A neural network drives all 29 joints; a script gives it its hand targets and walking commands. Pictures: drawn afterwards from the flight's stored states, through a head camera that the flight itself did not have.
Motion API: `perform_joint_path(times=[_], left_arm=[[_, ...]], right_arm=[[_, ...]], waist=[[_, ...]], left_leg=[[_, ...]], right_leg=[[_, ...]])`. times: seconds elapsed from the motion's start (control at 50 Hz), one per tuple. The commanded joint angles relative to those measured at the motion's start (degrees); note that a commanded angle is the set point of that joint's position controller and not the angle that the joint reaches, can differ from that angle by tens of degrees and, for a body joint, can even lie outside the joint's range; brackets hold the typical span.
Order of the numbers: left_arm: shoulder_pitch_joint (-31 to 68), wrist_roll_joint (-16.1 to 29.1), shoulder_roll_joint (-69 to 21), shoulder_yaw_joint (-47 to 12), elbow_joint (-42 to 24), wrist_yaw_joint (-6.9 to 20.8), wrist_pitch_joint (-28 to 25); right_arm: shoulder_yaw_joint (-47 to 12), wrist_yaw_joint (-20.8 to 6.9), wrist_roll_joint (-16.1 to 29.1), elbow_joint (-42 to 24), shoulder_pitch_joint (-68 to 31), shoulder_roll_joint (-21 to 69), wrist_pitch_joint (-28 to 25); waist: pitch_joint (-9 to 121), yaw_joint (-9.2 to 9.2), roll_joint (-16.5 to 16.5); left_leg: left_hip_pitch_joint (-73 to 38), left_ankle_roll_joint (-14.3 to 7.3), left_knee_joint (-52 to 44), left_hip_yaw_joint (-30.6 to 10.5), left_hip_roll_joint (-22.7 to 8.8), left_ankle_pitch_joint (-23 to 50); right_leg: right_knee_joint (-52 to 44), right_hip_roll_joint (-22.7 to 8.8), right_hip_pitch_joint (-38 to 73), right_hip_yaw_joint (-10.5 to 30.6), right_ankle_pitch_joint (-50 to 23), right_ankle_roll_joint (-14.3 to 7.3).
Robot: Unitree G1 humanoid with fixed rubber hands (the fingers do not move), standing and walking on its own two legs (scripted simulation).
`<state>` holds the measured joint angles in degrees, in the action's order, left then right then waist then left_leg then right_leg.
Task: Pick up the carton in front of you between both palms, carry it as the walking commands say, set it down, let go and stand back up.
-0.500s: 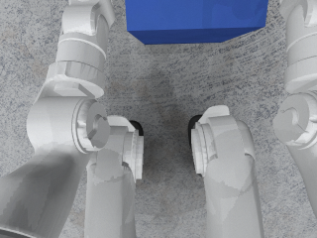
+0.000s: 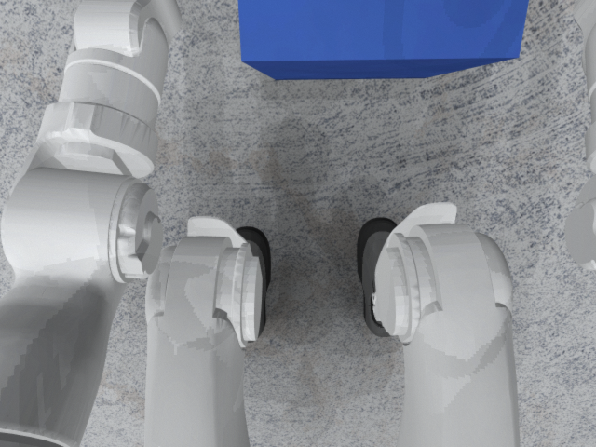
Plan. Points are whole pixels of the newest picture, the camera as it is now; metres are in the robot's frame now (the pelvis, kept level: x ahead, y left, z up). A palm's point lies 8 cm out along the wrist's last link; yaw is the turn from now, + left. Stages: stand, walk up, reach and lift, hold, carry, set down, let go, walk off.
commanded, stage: set down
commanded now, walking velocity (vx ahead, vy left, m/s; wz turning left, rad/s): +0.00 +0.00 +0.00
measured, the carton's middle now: out of the picture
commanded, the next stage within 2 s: let go in 1.02 s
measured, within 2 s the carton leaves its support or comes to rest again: neither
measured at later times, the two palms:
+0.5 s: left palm out of the picture +0.58 +0.10 +0.00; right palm out of the picture +0.55 -0.28 +0.00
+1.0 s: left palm out of the picture +0.58 +0.11 +0.15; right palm out of the picture +0.55 -0.29 +0.15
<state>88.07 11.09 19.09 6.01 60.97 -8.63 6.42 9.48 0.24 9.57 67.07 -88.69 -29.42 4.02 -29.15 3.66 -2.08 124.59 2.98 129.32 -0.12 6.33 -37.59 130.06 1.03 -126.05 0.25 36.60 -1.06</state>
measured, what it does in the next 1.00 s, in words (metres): rises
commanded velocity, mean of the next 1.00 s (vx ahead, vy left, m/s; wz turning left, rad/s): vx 0.00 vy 0.00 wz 0.00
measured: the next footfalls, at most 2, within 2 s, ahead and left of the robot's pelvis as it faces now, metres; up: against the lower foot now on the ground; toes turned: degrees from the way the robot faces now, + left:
none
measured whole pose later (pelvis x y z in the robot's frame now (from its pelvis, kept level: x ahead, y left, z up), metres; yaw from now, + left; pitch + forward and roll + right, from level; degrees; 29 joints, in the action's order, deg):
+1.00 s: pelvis +0.02 +0.00 +0.25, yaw -2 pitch +46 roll +2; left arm 71.4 -0.5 11.1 17.6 47.4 -7.3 13.3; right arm 19.4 -5.1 -1.4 55.5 -74.4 -23.6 11.2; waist -0.4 1.9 -1.7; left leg 96.5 1.7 73.5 -2.2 4.0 -23.3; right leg 74.2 2.9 -98.5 2.8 21.8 -0.4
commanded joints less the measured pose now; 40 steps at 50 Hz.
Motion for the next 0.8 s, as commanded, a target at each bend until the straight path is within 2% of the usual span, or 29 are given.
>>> perform_joint_path(times=[0.0, 0.12, 0.22, 0.28, 0.38, 0.58, 0.78], left_arm=[[17.4, 1.9, 4.4, -1.3, -9.3, -0.7, -0.5], [17.0, -0.5, 4.9, 2.5, -14.6, -2.9, 3.3], [12.5, -5.4, 3.3, 7.6, -10.3, -2.2, 5.3], [10.3, -7.8, 2.2, 10.0, -8.3, -1.3, 5.0], [9.8, -9.1, 1.6, 11.0, -9.5, -0.5, 4.5], [8.0, -8.0, 1.5, 9.2, -18.6, -0.7, 7.0], [0.9, -9.5, -0.6, 10.2, -20.3, 0.2, 7.2]], right_arm=[[-1.1, 0.2, 2.4, -8.3, -16.9, -8.9, -0.4], [-0.6, 1.2, 1.2, -13.4, -17.7, -9.0, 3.8], [1.7, 0.6, -2.9, -10.2, -14.1, -5.4, 6.1], [3.2, -0.3, -5.2, -9.3, -12.8, -3.5, 5.8], [4.7, -1.3, -6.7, -10.9, -11.9, -2.9, 5.7], [6.4, -2.2, -6.8, -18.8, -9.4, -5.1, 8.1], [7.9, -4.0, -8.0, -19.0, -3.1, -3.8, 7.8]], waist=[[84.6, 3.34, 1.0], [93.4, 2.29, 3.3], [81.8, 1.22, 4.4], [78.5, 0.75, 4.2], [81.4, 0.92, 3.8], [96.1, 1.72, 3.1], [94.1, 0.65, 3.6]], left_leg=[[-33.7, -0.4, -8.1, 3.7, -1.2, 26.6], [-35.2, -1.4, -14.1, 5.6, 0.3, 21.4], [-28.3, -1.8, -20.4, 5.1, 0.7, 15.5], [-26.3, -1.5, -23.5, 4.9, 0.7, 15.4], [-27.8, -1.2, -28.3, 5.0, 0.5, 16.0], [-40.4, -0.8, -38.3, 5.1, 1.2, 22.2], [-45.2, -0.4, -50.5, 4.2, 0.9, 27.5]], right_leg=[[-11.2, -0.4, 43.2, 0.0, -34.7, 1.0], [-16.7, 0.7, 50.2, -1.2, -30.9, 1.2], [-23.4, 1.1, 43.6, -0.8, -24.1, 1.6], [-26.4, 1.0, 41.2, -0.6, -23.7, 1.9], [-30.8, 1.3, 43.7, -1.0, -25.4, 2.3], [-40.2, 2.5, 56.7, -2.1, -33.6, 2.1], [-51.0, 2.7, 65.8, -1.0, -41.0, 2.3]])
